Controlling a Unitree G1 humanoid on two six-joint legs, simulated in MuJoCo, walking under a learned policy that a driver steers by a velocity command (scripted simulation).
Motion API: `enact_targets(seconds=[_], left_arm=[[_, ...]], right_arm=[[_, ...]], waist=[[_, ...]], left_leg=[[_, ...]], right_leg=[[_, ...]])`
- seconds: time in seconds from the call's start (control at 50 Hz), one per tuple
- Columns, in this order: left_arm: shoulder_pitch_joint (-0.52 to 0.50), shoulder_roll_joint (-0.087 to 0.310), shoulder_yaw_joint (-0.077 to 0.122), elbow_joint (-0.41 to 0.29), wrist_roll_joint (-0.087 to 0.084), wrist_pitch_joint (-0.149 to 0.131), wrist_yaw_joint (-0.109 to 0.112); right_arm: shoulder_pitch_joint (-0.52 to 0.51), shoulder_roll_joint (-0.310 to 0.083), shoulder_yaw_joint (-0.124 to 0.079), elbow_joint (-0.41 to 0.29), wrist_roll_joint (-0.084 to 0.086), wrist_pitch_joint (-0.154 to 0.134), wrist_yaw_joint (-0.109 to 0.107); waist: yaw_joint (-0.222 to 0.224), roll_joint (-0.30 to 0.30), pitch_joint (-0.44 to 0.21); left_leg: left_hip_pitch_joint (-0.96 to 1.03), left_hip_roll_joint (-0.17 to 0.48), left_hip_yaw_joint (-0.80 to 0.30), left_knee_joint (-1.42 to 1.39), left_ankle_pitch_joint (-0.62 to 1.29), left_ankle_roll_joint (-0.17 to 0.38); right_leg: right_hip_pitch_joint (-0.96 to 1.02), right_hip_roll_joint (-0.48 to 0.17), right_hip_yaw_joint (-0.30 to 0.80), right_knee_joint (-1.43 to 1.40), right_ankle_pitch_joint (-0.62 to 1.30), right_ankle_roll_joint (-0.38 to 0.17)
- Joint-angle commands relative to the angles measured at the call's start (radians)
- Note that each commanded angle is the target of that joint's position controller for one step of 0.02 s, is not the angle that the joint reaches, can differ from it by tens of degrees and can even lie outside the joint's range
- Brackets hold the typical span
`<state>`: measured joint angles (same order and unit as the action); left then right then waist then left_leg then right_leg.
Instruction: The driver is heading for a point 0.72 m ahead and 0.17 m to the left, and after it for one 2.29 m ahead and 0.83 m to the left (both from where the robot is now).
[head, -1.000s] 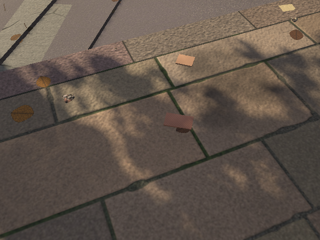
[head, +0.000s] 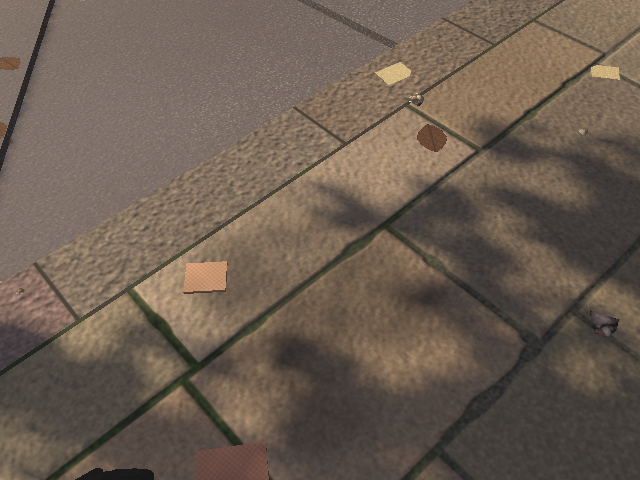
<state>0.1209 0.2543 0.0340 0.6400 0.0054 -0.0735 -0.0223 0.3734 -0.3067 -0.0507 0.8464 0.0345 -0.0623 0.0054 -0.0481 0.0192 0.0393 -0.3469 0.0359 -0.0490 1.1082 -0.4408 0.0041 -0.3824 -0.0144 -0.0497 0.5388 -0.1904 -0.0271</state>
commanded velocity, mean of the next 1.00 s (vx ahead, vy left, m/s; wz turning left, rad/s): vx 0.49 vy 0.00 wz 0.27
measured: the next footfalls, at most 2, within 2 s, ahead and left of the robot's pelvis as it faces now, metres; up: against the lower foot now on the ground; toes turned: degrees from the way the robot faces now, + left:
left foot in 0.40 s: +0.35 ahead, +0.18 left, +0.00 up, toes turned +17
right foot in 0.96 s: +0.71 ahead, +0.09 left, +0.00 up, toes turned +16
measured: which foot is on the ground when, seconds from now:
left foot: up 0.00-0.38, down 0.40-0.96, up 0.98-1.00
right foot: down 0.00-0.40, up 0.42-0.94, down 0.96-1.00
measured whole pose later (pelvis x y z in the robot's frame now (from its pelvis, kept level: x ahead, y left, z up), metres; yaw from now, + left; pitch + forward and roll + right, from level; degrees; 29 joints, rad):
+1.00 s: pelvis +0.55 +0.13 -0.01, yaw +16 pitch +3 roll +0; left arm 0.11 0.29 0.05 0.70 0.00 -0.09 -0.05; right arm 0.30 -0.30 -0.05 0.80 -0.02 -0.04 -0.02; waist -0.04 0.00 0.04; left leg -0.12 -0.05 -0.02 0.88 -0.51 0.00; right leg -0.51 0.05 -0.02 0.58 -0.11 -0.09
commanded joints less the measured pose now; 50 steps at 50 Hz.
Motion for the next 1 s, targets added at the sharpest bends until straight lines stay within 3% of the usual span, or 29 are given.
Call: enact_targets(seconds=[0.02,0.06,0.12,0.22,0.32,0.36,0.38,0.4,0.42,0.44,0.46,0.48,0.5,0.52,0.54,0.6,0.64,0.7,0.78,0.86,0.9,0.92,0.94,0.96,0.98,1.0], left_arm=[[0.113,0.104,0.042,0.005,0.005,-0.017,0.001],[0.087,0.101,0.049,0.024,0.006,-0.036,0.003],[0.090,0.125,0.062,0.057,0.010,-0.046,0.014],[0.128,0.175,0.079,0.094,0.002,-0.032,0.030],[0.180,0.216,0.097,0.134,-0.026,-0.002,0.032],[0.169,0.248,0.105,0.135,-0.035,0.011,0.036],[0.157,0.257,0.107,0.133,-0.041,0.021,0.037],[0.150,0.241,0.099,0.128,-0.043,0.026,0.040],[0.176,0.186,0.076,0.108,-0.011,0.019,0.043],[0.251,0.057,0.035,0.052,0.015,-0.008,0.034],[0.131,0.152,0.048,0.044,-0.025,-0.040,0.023],[0.059,0.185,0.056,0.017,-0.054,-0.057,0.018],[0.054,0.171,0.052,0.024,-0.038,-0.067,0.025],[0.061,0.175,0.058,0.035,-0.010,-0.067,0.032],[0.082,0.179,0.063,0.041,-0.002,-0.057,0.031],[0.100,0.144,0.057,0.050,0.007,-0.026,0.027],[0.055,0.116,0.044,0.047,0.006,-0.017,0.024],[-0.034,0.093,0.029,0.035,-0.008,-0.021,0.012],[-0.129,0.099,0.023,0.010,-0.026,-0.027,-0.009],[-0.159,0.105,0.022,-0.019,-0.029,-0.031,-0.037],[-0.103,0.122,0.030,-0.015,-0.025,-0.029,-0.044],[-0.025,0.146,0.044,0.002,-0.016,-0.026,-0.041],[0.109,0.186,0.067,0.035,-0.007,-0.025,-0.036],[0.239,0.255,0.085,0.047,0.002,-0.023,-0.025],[0.244,0.336,0.094,0.034,0.008,-0.025,-0.024],[0.274,0.238,0.077,0.032,-0.012,-0.015,-0.021]], right_arm=[[-0.044,-0.094,-0.031,-0.094,-0.005,-0.002,-0.005],[-0.036,-0.051,-0.025,-0.093,-0.002,0.022,-0.005],[-0.097,-0.037,-0.025,-0.123,-0.010,0.037,-0.005],[-0.247,-0.013,-0.009,-0.172,-0.014,0.028,0.028],[-0.355,-0.035,-0.013,-0.237,-0.014,0.033,0.052],[-0.316,-0.064,-0.030,-0.246,-0.016,0.038,0.055],[-0.223,-0.094,-0.049,-0.228,-0.014,0.042,0.052],[-0.059,-0.147,-0.082,-0.184,-0.010,0.045,0.042],[0.087,-0.246,-0.118,-0.152,-0.004,0.057,0.020],[0.025,-0.331,-0.119,-0.176,-0.004,0.042,0.020],[0.036,-0.239,-0.092,-0.203,-0.008,0.023,0.030],[0.007,-0.189,-0.077,-0.191,-0.015,0.007,0.033],[-0.046,-0.163,-0.069,-0.195,-0.013,0.000,0.032],[-0.109,-0.132,-0.060,-0.205,-0.017,0.000,0.028],[-0.143,-0.110,-0.051,-0.224,-0.030,-0.001,0.022],[-0.146,-0.114,-0.049,-0.219,-0.030,-0.008,0.007],[-0.118,-0.114,-0.046,-0.195,-0.032,-0.012,-0.004],[-0.083,-0.117,-0.040,-0.165,-0.031,-0.014,-0.009],[-0.031,-0.136,-0.041,-0.119,-0.034,-0.019,-0.006],[-0.010,-0.144,-0.047,-0.080,-0.031,-0.004,-0.009],[-0.039,-0.159,-0.052,-0.083,-0.032,0.006,-0.018],[-0.061,-0.166,-0.053,-0.091,-0.035,0.014,-0.024],[-0.092,-0.164,-0.049,-0.104,-0.035,0.024,-0.033],[-0.082,-0.138,-0.035,-0.133,-0.052,0.021,-0.044],[0.061,-0.021,0.000,-0.160,-0.072,-0.002,-0.028],[0.033,-0.112,-0.008,-0.137,-0.056,-0.022,-0.013]], waist=[[0.068,-0.145,-0.081],[0.040,-0.125,-0.054],[0.036,-0.088,-0.007],[0.086,-0.061,0.037],[0.108,-0.060,0.067],[0.069,-0.089,0.013],[0.010,-0.094,-0.048],[-0.076,-0.071,-0.135],[-0.120,0.069,-0.222],[0.012,0.277,-0.314],[-0.069,0.126,-0.362],[-0.067,0.087,-0.226],[-0.024,0.017,-0.154],[0.016,0.005,-0.110],[0.048,0.027,-0.103],[0.069,0.022,-0.091],[0.049,0.030,-0.064],[0.001,0.050,-0.036],[-0.046,0.042,0.020],[-0.046,0.032,0.041],[-0.006,0.051,-0.003],[0.036,0.065,-0.057],[0.113,0.046,-0.136],[0.158,-0.040,-0.256],[0.058,-0.303,-0.390],[0.126,-0.188,-0.497]], left_leg=[[-0.316,0.098,-0.052,0.076,0.123,-0.002],[-0.280,0.105,-0.049,0.053,0.165,-0.013],[-0.337,0.108,-0.064,-0.047,0.270,-0.027],[-0.309,0.090,0.007,-0.324,0.466,-0.009],[-0.322,0.064,0.070,-0.449,0.362,0.049],[-0.215,0.001,0.131,-0.457,0.260,0.088],[-0.084,-0.047,0.164,-0.473,0.235,0.114],[0.154,-0.100,0.172,-0.527,0.282,0.150],[0.449,0.033,-0.067,-0.555,0.308,0.214],[0.691,0.250,-0.658,-0.708,0.062,0.397],[0.703,0.290,-0.765,-0.830,-0.023,0.388],[0.611,0.269,-0.631,-0.841,0.050,0.346],[0.477,0.226,-0.514,-0.831,0.158,0.313],[0.353,0.187,-0.420,-0.833,0.274,0.290],[0.277,0.161,-0.371,-0.852,0.352,0.283],[0.184,0.135,-0.267,-0.889,0.520,0.293],[0.172,0.116,-0.184,-0.908,0.585,0.271],[0.171,0.082,-0.093,-0.922,0.532,0.217],[0.257,0.139,-0.081,-0.947,0.437,0.206],[0.436,0.203,-0.049,-0.882,0.586,0.188],[0.470,0.200,-0.011,-0.792,0.863,0.161],[0.473,0.178,0.013,-0.679,1.084,0.141],[0.431,0.126,0.061,-0.479,1.200,0.104],[0.216,0.078,0.084,-0.185,0.929,0.051],[-0.213,-0.150,0.058,0.226,-0.044,-0.043],[-0.286,-0.128,-0.093,0.334,-0.171,-0.046]], right_leg=[[0.321,-0.265,0.290,-0.318,0.049,-0.166],[0.252,-0.264,0.205,-0.373,0.134,-0.175],[0.250,-0.264,0.096,-0.410,0.209,-0.175],[0.288,-0.250,-0.058,-0.425,0.226,-0.147],[0.438,-0.291,-0.118,-0.354,0.313,-0.113],[0.472,-0.288,-0.150,-0.220,0.630,-0.090],[0.459,-0.270,-0.173,-0.073,0.776,-0.073],[0.372,-0.227,-0.203,0.146,0.783,-0.039],[0.111,-0.175,-0.208,0.474,0.407,0.017],[-0.289,0.039,-0.050,0.778,-0.415,0.073],[-0.387,0.019,0.139,0.851,-0.406,0.053],[-0.455,-0.020,0.130,0.821,-0.304,0.028],[-0.416,-0.064,0.131,0.741,-0.219,0.017],[-0.346,-0.093,0.134,0.656,-0.163,0.022],[-0.278,-0.110,0.143,0.619,-0.125,0.026],[-0.232,-0.104,0.112,0.511,-0.054,0.067],[-0.252,-0.107,0.093,0.387,0.070,0.087],[-0.218,-0.093,0.073,0.186,0.284,0.079],[-0.241,-0.073,0.065,0.056,0.367,0.041],[-0.325,-0.047,0.069,0.007,0.215,-0.016],[-0.236,-0.003,0.033,0.000,0.124,-0.049],[-0.129,0.039,-0.002,0.000,0.096,-0.067],[0.051,0.082,-0.029,-0.049,0.172,-0.091],[0.351,-0.057,0.164,-0.021,0.427,-0.152],[0.730,-0.338,0.671,-0.035,0.644,-0.378],[0.789,-0.339,0.752,-0.093,0.602,-0.389]])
